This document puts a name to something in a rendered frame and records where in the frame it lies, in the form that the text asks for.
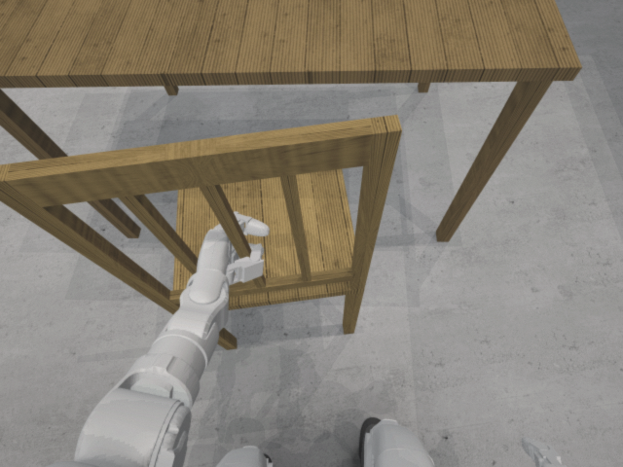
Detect robot left upper arm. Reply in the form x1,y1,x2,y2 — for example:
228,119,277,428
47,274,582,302
46,388,192,467

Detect table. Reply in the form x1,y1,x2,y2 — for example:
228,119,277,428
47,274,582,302
0,0,582,242

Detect right robot thigh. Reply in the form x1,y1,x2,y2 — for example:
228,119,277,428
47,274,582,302
364,424,435,467

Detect left robot forearm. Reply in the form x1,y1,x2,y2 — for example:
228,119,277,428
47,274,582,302
74,269,229,461

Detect robot left hand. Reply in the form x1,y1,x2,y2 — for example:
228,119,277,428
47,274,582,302
197,211,270,286

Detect robot right hand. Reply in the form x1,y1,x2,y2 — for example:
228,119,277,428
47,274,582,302
522,437,568,467

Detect chair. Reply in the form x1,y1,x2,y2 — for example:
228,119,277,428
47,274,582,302
0,115,402,350

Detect right robot shin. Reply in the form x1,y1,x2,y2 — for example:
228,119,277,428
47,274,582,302
372,419,399,429

